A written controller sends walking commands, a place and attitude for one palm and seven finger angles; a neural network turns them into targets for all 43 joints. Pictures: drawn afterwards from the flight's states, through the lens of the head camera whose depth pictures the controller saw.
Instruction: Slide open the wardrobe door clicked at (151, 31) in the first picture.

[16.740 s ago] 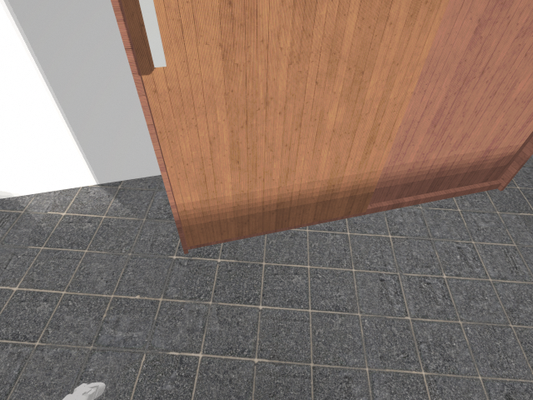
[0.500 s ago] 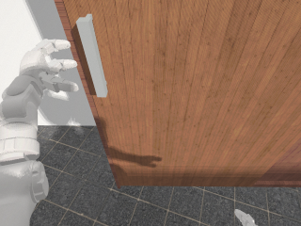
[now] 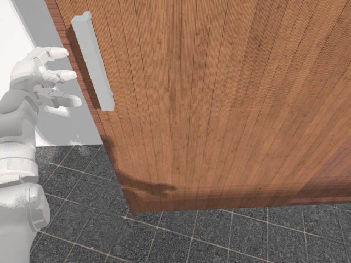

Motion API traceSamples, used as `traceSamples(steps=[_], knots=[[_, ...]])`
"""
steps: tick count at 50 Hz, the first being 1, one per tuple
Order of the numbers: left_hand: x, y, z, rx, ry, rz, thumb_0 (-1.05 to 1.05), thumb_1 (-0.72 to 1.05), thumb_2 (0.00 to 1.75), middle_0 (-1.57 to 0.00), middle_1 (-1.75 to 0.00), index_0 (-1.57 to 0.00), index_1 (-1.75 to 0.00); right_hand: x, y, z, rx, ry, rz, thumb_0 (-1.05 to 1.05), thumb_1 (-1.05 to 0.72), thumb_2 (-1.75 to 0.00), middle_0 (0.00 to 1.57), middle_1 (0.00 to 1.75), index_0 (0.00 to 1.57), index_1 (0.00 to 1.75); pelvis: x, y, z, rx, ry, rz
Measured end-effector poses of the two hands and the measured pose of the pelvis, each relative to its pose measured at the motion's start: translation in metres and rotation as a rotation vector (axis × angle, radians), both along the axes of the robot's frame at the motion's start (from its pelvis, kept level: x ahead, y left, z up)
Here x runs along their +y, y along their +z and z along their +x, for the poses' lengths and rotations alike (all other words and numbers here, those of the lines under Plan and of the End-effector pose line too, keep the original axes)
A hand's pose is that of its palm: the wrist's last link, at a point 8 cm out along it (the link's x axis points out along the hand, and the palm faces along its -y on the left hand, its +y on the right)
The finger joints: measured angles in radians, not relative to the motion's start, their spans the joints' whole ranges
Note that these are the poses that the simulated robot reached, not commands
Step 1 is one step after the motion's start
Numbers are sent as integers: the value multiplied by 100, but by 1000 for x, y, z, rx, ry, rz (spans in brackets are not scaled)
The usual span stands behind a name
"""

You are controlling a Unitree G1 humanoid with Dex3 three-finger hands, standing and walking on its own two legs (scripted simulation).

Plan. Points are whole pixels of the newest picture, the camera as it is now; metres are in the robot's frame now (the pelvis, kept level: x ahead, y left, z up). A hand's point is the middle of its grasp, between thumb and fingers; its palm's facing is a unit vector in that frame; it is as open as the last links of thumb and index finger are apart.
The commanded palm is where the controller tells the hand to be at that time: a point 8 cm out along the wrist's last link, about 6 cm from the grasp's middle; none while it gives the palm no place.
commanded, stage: move the hooked fingers beside the handle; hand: left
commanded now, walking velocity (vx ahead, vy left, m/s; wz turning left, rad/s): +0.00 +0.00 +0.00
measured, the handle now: (98, 65) +0.49 +0.18 +0.22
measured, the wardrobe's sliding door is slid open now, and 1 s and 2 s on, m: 0.00 0.00 0.00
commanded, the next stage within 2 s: feel for the door with the fingertips in 0.14 s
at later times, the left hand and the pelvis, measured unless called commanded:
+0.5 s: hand (77, 79) +0.43 +0.21 +0.23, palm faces +0.05 -1.00 +0.00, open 14.0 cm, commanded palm +0.40 +0.26 +0.22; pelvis +0.00 +0.00 +0.00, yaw +1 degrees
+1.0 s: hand (81, 75) +0.44 +0.20 +0.23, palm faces +0.09 -1.00 -0.01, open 14.0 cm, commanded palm +0.42 +0.25 +0.22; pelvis +0.00 -0.01 +0.00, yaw +1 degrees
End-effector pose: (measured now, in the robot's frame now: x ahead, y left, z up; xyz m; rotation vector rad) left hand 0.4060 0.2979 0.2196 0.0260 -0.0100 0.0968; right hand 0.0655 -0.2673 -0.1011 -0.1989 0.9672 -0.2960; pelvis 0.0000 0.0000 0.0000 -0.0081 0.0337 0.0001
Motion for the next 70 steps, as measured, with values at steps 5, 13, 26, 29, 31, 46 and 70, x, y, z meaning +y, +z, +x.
traceSamples(steps=[5,13,26,29,31,46,70], knots=[[-5,9,-5,-74,-31,-13,-1,-50,30,-30,-120,-30,-120,0,3,8,-14,16,-6,1,-91,-90,20,30,20,29,0,0,2,-6,4,-1],[-5,1,-4,23,-8,-11,-1,-50,30,-30,-120,-30,-120,8,8,38,-101,47,13,1,-91,-90,20,30,20,29,1,0,1,0,9,-1],[-37,5,1,-6,-48,-20,-1,-50,30,-30,-120,-30,-120,21,10,60,-135,96,38,1,-91,-90,20,30,20,29,1,-1,2,-8,19,0],[-44,3,4,5,-42,-13,-1,-50,30,-30,-120,-30,-120,22,7,59,-128,90,48,1,-91,-90,20,30,20,29,1,0,2,-8,16,1],[-50,4,4,-11,-45,-11,-1,-50,30,-30,-120,-30,-120,23,6,56,-122,87,54,1,-91,-90,20,30,20,29,1,0,3,-9,12,3],[-45,7,4,3,3,-10,-1,-50,30,-30,-120,-30,-120,6,2,38,-66,52,31,1,-91,-90,20,30,20,29,-7,1,2,-21,10,5],[-39,6,17,-11,-25,-13,-1,-50,30,-35,-125,-35,-123,5,-6,-1,13,30,12,1,-91,-90,20,30,20,29,-2,-2,-4,7,18,-2]])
